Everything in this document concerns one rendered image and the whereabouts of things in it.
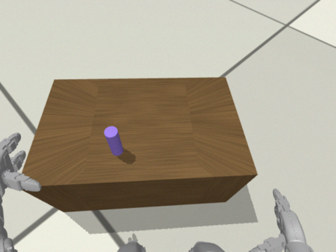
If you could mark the right robot arm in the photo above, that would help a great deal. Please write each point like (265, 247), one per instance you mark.
(297, 247)

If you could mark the can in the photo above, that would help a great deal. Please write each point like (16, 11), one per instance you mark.
(113, 139)

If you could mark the left robot hand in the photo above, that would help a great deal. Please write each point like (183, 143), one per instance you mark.
(10, 165)

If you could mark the left robot arm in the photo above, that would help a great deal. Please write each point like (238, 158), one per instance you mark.
(6, 244)

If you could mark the right robot hand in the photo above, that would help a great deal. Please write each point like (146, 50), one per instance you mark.
(289, 226)

